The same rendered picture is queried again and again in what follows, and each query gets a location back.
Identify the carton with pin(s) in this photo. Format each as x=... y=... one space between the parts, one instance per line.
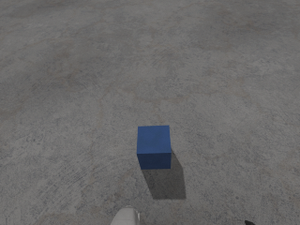
x=154 y=150

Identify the robot left thigh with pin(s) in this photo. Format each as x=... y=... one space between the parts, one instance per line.
x=126 y=216

